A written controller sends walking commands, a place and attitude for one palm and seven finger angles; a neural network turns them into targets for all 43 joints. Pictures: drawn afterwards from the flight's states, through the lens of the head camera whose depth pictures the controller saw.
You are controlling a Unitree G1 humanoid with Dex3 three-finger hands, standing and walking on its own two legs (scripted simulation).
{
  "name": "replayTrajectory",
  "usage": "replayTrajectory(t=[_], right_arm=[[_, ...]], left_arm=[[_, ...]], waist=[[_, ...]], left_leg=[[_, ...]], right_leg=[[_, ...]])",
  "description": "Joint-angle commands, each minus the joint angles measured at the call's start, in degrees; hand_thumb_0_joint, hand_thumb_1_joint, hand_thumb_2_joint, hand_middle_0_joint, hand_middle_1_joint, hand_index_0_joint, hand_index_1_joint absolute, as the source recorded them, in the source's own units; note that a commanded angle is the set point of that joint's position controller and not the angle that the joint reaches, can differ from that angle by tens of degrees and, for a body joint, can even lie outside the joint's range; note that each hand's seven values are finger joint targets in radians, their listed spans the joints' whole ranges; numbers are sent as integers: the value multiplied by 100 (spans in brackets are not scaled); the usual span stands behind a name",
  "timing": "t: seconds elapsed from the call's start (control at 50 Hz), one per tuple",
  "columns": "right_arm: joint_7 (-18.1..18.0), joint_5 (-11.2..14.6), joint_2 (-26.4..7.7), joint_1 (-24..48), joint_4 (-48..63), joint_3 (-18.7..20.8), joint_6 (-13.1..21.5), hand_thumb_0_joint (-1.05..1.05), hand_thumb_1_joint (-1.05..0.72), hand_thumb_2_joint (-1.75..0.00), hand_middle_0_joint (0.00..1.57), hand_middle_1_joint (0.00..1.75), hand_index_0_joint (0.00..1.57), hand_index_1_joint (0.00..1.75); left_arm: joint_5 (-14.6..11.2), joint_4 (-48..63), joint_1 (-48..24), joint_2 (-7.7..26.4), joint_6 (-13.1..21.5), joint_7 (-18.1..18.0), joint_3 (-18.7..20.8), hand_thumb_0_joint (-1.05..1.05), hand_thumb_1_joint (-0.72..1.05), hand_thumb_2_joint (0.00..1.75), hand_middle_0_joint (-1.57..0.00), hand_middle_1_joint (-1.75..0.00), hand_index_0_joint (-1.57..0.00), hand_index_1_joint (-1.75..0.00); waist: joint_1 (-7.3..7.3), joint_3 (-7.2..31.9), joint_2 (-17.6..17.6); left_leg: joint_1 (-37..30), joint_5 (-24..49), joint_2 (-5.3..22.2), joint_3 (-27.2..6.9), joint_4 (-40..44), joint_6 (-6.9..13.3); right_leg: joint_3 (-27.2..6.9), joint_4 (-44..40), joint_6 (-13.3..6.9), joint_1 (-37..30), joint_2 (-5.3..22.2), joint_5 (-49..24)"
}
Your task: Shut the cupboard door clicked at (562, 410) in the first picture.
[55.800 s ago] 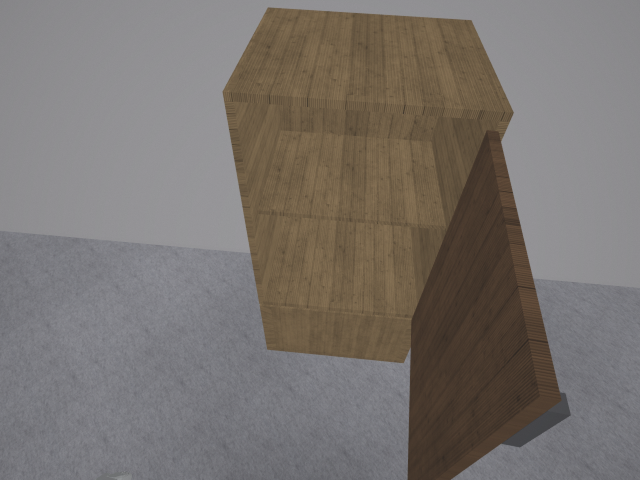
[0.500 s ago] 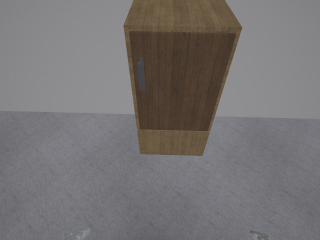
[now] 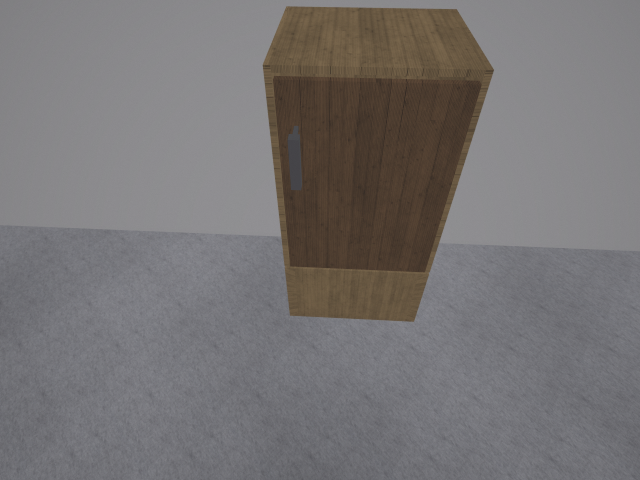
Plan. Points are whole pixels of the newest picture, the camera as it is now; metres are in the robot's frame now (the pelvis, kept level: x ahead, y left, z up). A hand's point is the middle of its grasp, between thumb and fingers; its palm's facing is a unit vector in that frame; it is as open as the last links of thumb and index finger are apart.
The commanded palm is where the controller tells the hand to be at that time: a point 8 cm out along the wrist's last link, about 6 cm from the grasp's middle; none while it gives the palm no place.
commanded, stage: let the arm hang, fingers relaxed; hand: left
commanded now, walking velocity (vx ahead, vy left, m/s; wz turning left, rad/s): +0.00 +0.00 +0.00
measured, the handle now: (296, 158) +0.78 +0.10 -0.03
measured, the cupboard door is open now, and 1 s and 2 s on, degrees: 0 0 0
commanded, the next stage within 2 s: look to check the result in 0.34 s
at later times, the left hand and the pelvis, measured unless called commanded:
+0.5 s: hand out of the picture -0.01 +0.15 -0.18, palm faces +0.04 -0.99 -0.15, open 7.3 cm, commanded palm none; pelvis +0.01 -0.01 +0.00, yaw +0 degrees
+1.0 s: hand out of the picture +0.00 +0.14 -0.17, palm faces +0.03 -0.99 -0.17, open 7.3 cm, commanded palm none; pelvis +0.03 -0.02 +0.00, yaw +0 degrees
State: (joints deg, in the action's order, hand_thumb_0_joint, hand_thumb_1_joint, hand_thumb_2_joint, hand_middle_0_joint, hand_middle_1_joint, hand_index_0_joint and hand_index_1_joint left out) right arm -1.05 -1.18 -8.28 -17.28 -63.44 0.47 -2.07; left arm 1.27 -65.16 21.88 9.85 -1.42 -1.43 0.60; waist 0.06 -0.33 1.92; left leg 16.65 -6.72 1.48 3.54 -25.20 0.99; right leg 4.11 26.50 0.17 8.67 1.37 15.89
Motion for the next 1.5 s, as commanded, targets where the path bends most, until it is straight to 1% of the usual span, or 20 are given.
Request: replayTrajectory(t=[0.0, 0.14, 0.2, 0.3, 0.46, 0.52, 0.62, 0.64, 0.72, 0.84, 0.92, 1.0, 1.04, 1.06, 1.08, 1.22, 1.32, 1.36, 1.38, 1.48], right_arm=[[-53, 10, -571, -292, 74, 109, 115, 0, -90, -90, 20, 30, 20, 30], [-64, -3, -449, -329, 46, 93, 146, 0, -90, -90, 20, 30, 20, 30], [-71, 0, -415, -324, 47, 89, 154, 0, -90, -90, 20, 30, 20, 30], [-86, 8, -393, -355, 48, 84, 199, 0, -90, -90, 20, 30, 20, 30], [-107, 18, -344, -308, 3, 70, 196, 0, -90, -90, 20, 30, 20, 30], [-109, 22, -359, -281, -14, 71, 187, 0, -90, -90, 20, 30, 20, 30], [-113, 25, -369, -232, -22, 63, 175, 0, -90, -90, 20, 30, 20, 30], [-110, 23, -381, -237, -31, 61, 169, 0, -90, -90, 20, 30, 20, 30], [-107, 22, -424, -187, -30, 60, 172, 0, -90, -90, 20, 30, 20, 30], [-113, 28, -463, -134, -24, 45, 194, 0, -90, -90, 20, 30, 20, 30], [-115, 24, -467, -117, -39, 40, 192, 0, -90, -90, 20, 30, 20, 30], [-119, 28, -483, -111, -36, 41, 202, 0, -90, -90, 20, 30, 20, 30], [-124, 24, -495, -120, -39, 31, 209, 0, -90, -90, 20, 30, 20, 30], [-123, 24, -491, -107, -42, 29, 214, 0, -90, -90, 20, 30, 20, 30], [-122, 37, -536, -105, -23, 38, 215, 0, -90, -90, 20, 30, 20, 30], [-124, 23, -482, -112, -62, 25, 211, 0, -90, -90, 20, 30, 20, 30], [-126, 23, -469, -111, -71, 15, 201, 0, -90, -90, 20, 30, 20, 30], [-128, 21, -478, -100, -81, 17, 202, 0, -90, -90, 20, 30, 20, 30], [-126, 38, -513, -86, -62, 26, 196, 0, -90, -90, 20, 30, 20, 30], [-131, 36, -531, -96, -60, 27, 202, 0, -90, -90, 20, 30, 20, 30]], left_arm=[[-17, 119, 286, 471, 102, -49, 97, 0, 90, 90, -20, -30, -20, -30], [-18, 139, 253, 379, 107, -59, 117, 0, 90, 90, -20, -30, -20, -30], [-22, 154, 233, 346, 117, -61, 122, 0, 90, 90, -20, -30, -20, -30], [-38, 156, 147, 302, 168, -66, 130, 0, 90, 90, -20, -30, -20, -30], [-53, 88, 177, 232, 190, -88, 112, 0, 90, 90, -20, -30, -20, -30], [-50, 68, 160, 235, 181, -90, 105, 0, 90, 90, -20, -30, -20, -30], [-50, 43, 194, 236, 173, -89, 96, 0, 90, 90, -20, -30, -20, -30], [-49, 29, 184, 246, 174, -89, 95, 0, 90, 90, -20, -30, -20, -30], [-50, 22, 191, 269, 169, -82, 90, 0, 90, 90, -20, -30, -20, -30], [-52, 20, 204, 292, 186, -82, 83, 0, 90, 90, -20, -30, -20, -30], [-52, 9, 163, 298, 179, -83, 83, 0, 90, 90, -20, -30, -20, -30], [-48, 16, 137, 317, 179, -84, 88, 0, 90, 90, -20, -30, -20, -30], [-50, 23, 132, 300, 182, -84, 93, 0, 90, 90, -20, -30, -20, -30], [-52, 18, 136, 310, 183, -84, 89, 0, 90, 90, -20, -30, -20, -30], [-50, 34, 151, 350, 193, -87, 102, 0, 90, 90, -20, -30, -20, -30], [-53, 36, 121, 339, 196, -92, 96, 0, 90, 90, -20, -30, -20, -30], [-61, 30, 141, 321, 196, -92, 86, 0, 90, 90, -20, -30, -20, -30], [-61, 23, 148, 318, 196, -90, 84, 0, 90, 90, -20, -30, -20, -30], [-56, 32, 183, 361, 203, -91, 91, 0, 90, 90, -20, -30, -20, -30], [-58, 40, 172, 362, 207, -89, 88, 0, 90, 90, -20, -30, -20, -30]], waist=[[37, -760, -303], [1, -740, 21], [4, -675, 6], [19, -410, -91], [24, -439, -146], [31, -497, -94], [26, -582, -143], [37, -576, -225], [28, -594, -153], [16, -476, -124], [14, -576, -87], [10, -515, -104], [9, -480, -186], [-4, -460, -136], [-10, -413, -247], [-5, -471, -162], [-4, -531, -218], [-5, -537, -131], [-14, -530, -205], [-9, -504, -202]], left_leg=[[-275, -1187, 428, -675, 723, 54], [-133, -1180, 393, -665, 839, 36], [-220, -1016, 380, -631, 774, 28], [-452, -314, 389, -526, 552, 23], [-577, 78, 405, -488, 421, 23], [-601, 10, 422, -481, 449, 17], [-621, 13, 420, -479, 459, 18], [-632, -33, 424, -477, 474, 14], [-669, -95, 417, -474, 501, 11], [-746, 129, 439, -459, 490, 20], [-716, 112, 437, -457, 523, 9], [-744, 219, 455, -450, 520, 11], [-760, 272, 461, -451, 526, 17], [-783, 346, 454, -442, 510, 17], [-830, 428, 470, -456, 487, 27], [-793, 505, 459, -425, 468, 12], [-798, 482, 454, -425, 449, 8], [-813, 471, 444, -418, 453, 1], [-864, 473, 458, -415, 447, 5], [-861, 526, 451, -424, 426, 3]], right_leg=[[-513, -865, -233, 1069, 395, 809], [-492, -778, -217, 823, 360, 499], [-487, -794, -228, 801, 375, 409], [-482, -794, -240, 608, 426, -30], [-508, -899, -251, 507, 456, -279], [-489, -928, -240, 521, 450, -238], [-486, -965, -235, 534, 448, -227], [-488, -963, -236, 537, 440, -179], [-497, -983, -231, 560, 448, -123], [-514, -994, -222, 404, 453, -373], [-507, -1011, -222, 403, 448, -366], [-486, -991, -214, 330, 446, -462], [-499, -990, -213, 277, 440, -514], [-496, -976, -215, 256, 451, -599], [-480, -983, -213, 244, 443, -638], [-472, -1007, -217, 170, 474, -797], [-460, -1041, -222, 187, 474, -809], [-480, -1047, -225, 190, 469, -799], [-484, -1063, -229, 230, 462, -800], [-479, -1058, -226, 181, 454, -868]])
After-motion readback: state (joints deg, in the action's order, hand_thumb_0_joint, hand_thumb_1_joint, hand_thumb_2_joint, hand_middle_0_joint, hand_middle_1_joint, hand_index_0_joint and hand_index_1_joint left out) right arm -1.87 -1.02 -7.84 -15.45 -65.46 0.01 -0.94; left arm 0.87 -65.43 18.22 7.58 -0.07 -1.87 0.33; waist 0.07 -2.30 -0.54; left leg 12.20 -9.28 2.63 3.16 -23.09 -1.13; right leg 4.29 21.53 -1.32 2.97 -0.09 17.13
